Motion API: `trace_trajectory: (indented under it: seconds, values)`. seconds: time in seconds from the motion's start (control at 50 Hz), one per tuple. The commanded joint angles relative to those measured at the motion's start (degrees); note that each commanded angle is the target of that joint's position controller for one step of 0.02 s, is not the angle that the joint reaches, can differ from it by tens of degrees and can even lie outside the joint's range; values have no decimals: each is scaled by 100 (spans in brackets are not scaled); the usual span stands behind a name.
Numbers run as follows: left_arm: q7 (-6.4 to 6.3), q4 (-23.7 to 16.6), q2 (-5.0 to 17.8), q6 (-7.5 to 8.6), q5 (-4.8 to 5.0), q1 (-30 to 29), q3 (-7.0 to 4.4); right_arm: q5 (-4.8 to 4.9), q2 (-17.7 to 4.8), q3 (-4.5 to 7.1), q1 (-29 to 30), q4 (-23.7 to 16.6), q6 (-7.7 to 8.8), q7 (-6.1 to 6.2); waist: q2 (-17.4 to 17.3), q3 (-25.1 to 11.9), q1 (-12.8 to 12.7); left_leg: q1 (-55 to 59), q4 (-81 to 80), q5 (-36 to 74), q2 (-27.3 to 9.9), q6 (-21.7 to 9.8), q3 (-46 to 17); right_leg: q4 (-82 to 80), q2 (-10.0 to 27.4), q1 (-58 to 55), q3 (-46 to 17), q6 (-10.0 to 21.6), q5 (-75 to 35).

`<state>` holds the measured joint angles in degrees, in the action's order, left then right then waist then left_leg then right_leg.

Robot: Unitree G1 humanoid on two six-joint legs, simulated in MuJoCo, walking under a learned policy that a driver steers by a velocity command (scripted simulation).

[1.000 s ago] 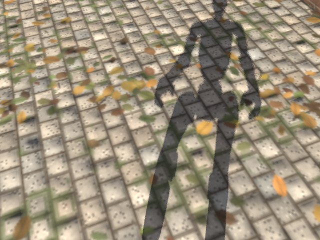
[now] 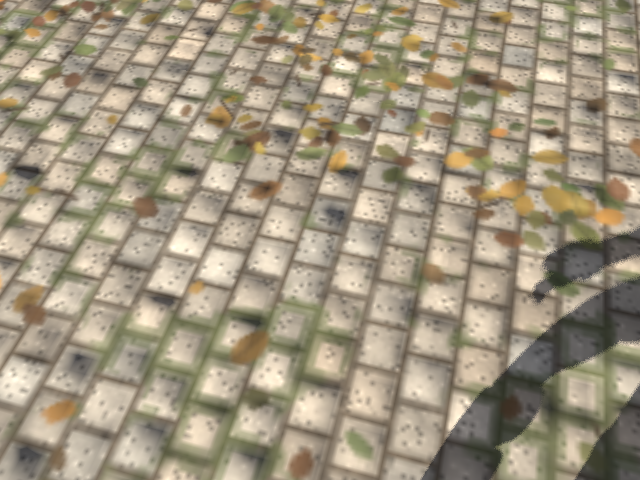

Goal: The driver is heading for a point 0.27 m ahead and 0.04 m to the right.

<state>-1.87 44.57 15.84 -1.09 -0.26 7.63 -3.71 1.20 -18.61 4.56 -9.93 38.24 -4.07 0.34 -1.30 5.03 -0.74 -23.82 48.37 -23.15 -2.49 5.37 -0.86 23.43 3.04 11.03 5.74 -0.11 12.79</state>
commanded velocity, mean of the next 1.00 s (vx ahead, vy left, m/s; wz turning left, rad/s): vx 0.13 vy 0.00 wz -0.03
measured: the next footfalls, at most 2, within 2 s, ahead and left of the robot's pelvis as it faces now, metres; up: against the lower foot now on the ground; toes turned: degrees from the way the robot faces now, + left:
left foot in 0.10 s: +0.04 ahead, +0.14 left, +0.00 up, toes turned +5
right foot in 0.66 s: +0.23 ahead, -0.13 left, +0.00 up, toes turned -7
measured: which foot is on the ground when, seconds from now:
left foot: up 0.00-0.08, down 0.10-0.68, up 0.70-1.00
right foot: down 0.00-0.10, up 0.12-0.64, down 0.66-1.00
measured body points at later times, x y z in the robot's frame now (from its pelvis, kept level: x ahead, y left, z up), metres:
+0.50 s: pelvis +0.05 +0.04 +0.01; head +0.06 +0.05 +0.46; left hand +0.17 +0.33 -0.11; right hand +0.13 -0.24 -0.11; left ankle +0.00 +0.14 -0.74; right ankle +0.13 -0.13 -0.69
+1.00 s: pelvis +0.17 -0.03 -0.01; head +0.19 -0.03 +0.44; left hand +0.33 +0.21 -0.13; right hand +0.24 -0.31 -0.13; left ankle +0.21 +0.11 -0.74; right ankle +0.19 -0.13 -0.74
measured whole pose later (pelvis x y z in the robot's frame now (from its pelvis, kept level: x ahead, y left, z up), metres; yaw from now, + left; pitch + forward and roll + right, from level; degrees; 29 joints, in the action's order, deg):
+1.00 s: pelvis +0.17 -0.03 -0.01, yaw -6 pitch +0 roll -2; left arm -0.2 50.6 12.8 1.1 -0.7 6.8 -1.5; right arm -0.3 -15.5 3.0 -11.1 50.4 -0.8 2.4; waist -2.2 1.9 0.2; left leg -17.6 32.8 -14.3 -4.3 2.6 -1.5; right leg 25.2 -3.3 15.0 2.8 3.1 10.2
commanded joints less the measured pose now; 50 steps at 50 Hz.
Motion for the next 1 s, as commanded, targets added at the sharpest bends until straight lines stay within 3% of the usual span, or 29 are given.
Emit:
trace_trajectory:
  seconds: [0.02,0.06,0.08,0.1,0.12,0.14,0.16,0.18,0.2,0.22,0.26,0.28,0.36,0.46,0.54,0.6,0.64,0.66,0.68,0.7,0.72,0.74,0.76,0.78,0.82,0.88,0.94,0.98,1.0]
  values:
    - [46,-333,1285,55,84,-169,-340,-3,-548,139,141,-545,50,-76,1136,-821,-72,265,-765,172,41,-173,325,-400,1469,-697,-796,1210,-2195]
    - [72,-274,1269,54,207,-256,-325,-27,-495,159,-209,-434,35,-114,1006,-826,177,989,-1951,924,200,-466,462,53,1372,-434,-639,934,-1975]
    - [98,-143,1076,70,219,-7,-264,-49,-610,210,-432,-346,41,-81,713,-875,238,1658,-2559,1570,277,-662,329,518,1170,-42,-418,599,-1500]
    - [146,-122,719,90,17,229,-151,-38,-1071,328,-597,-366,60,1,-546,-1026,136,2611,-2825,3353,-622,-989,-943,1775,665,971,135,42,51]
    - [131,-408,496,105,-166,-11,-49,-175,-1467,336,-459,-565,131,34,-1697,-1040,117,2679,-2717,4798,-2029,-2135,-2586,3025,-97,2274,89,-366,2559]
    - [66,-443,853,83,-36,-360,-163,-311,-1150,258,-591,-522,273,-24,-1017,-1321,494,2207,-2883,4261,-2085,-2606,-2528,3945,-27,2180,-629,-384,2688]
    - [56,-363,949,39,97,-300,-206,-317,-890,156,-306,-440,374,-35,-837,-1071,294,1947,-2944,3694,-1714,-2315,-1877,4139,110,2122,-752,-316,2300]
    - [38,-184,898,1,113,-105,-214,-257,-666,94,46,-396,428,-19,-684,-944,133,1831,-2979,3065,-1330,-1945,-1423,3978,183,2044,-804,-293,1874]
    - [47,-31,907,-17,60,67,-216,-164,-468,26,55,-289,458,5,-688,-952,121,1913,-3123,2297,-1150,-1742,-1217,3839,204,2051,-732,-326,1423]
    - [91,50,918,-10,62,156,-225,-124,-466,7,-113,-160,478,34,-790,-892,160,1913,-3354,1476,-1051,-1693,-1152,3891,164,2043,-637,-349,1002]
    - [157,34,955,42,179,36,-237,-162,-561,29,-295,-37,530,84,-833,-589,284,2022,-3855,-91,-1121,-1677,-1330,3785,152,2391,-671,-291,497]
    - [162,1,964,79,215,-79,-241,-198,-573,33,-317,-4,576,109,-764,-425,327,2133,-4011,-309,-1201,-1665,-1397,3623,147,2602,-770,-248,351]
    - [158,0,793,232,196,-107,-227,-208,-566,75,-456,197,767,158,-515,-209,357,2632,-4247,7,-1410,-1605,-1106,2961,91,3082,-1193,-159,-17]
    - [231,-45,599,266,159,-35,-168,-164,-615,142,-436,380,854,124,-396,-73,330,2530,-4443,365,-1511,-1636,-501,2499,251,3129,-1067,-254,-383]
    - [290,-210,305,317,54,-334,-14,-153,-613,154,-519,597,780,57,-232,77,413,2062,-4072,2196,-1231,-1640,308,1586,217,2344,-639,-195,-503]
    - [344,-307,420,313,76,-296,-14,-27,-740,198,-591,769,702,20,-468,-144,313,2005,-3502,3218,-1281,-1563,360,1230,35,1663,-431,-7,-385]
    - [342,-170,608,312,54,272,-109,60,-756,195,-377,816,680,23,-384,-529,-126,1947,-2653,4081,-1129,-1278,490,564,-244,663,-273,259,-879]
    - [291,-1,887,314,30,786,-225,13,-577,130,-561,896,706,13,-135,-888,-324,1723,-1833,4209,-820,-1011,700,234,-349,-258,-298,409,-1588]
    - [194,66,1359,293,-9,1376,-332,-203,-308,6,-697,812,754,6,596,-1560,-454,887,-556,2468,-419,-573,943,435,576,-1587,-1333,699,-3740]
    - [136,32,1580,238,-86,1268,-287,-296,188,-176,-1360,818,758,-35,1697,-2284,-32,-386,1217,-1607,269,-145,602,406,2017,-2684,-3139,1903,-4622]
    - [184,12,1294,234,24,1281,-247,-99,-378,-14,-1101,956,717,-21,1050,-2486,-364,-453,1878,-1792,231,-102,-156,-102,1969,-2158,-3343,2065,-3475]
    - [200,8,1153,257,72,927,-191,57,-554,38,-673,822,670,4,967,-1766,-326,-830,2103,-1584,35,-174,-113,-308,1697,-1650,-2701,1851,-2714]
    - [206,-21,921,277,60,500,-124,42,-444,22,-528,837,607,78,693,-1351,-180,-935,1884,-1244,-151,-231,-92,-428,1420,-1131,-2359,1587,-2032]
    - [206,-64,684,285,41,152,-47,-50,-440,41,-472,871,523,158,582,-1049,-58,-726,1540,-912,-266,-221,-148,-605,1265,-527,-2103,1423,-1663]
    - [187,-35,520,322,-90,-234,4,-104,-286,29,-694,967,406,233,809,-898,224,106,955,-270,-282,-197,-151,-852,972,334,-1645,1305,-1601]
    - [151,74,527,365,-113,-413,7,-135,-104,-38,-745,1043,376,279,844,-951,287,689,-218,13,-233,-169,-94,-859,838,563,-1326,1346,-1692]
    - [133,219,624,315,-68,-374,3,-121,-173,-41,-564,1063,336,246,755,-950,198,1090,-1046,590,-169,-197,-25,-911,875,551,-1454,1313,-758]
    - [140,281,524,270,-8,-501,60,-161,-114,-55,-598,1144,343,206,628,-768,330,1586,-1907,1279,-75,-308,89,-843,699,814,-1407,1069,265]
    - [155,376,378,268,0,-358,116,-229,-152,-59,-522,1135,353,194,486,-638,331,1790,-2349,1671,-141,-386,-18,-797,531,933,-1366,807,709]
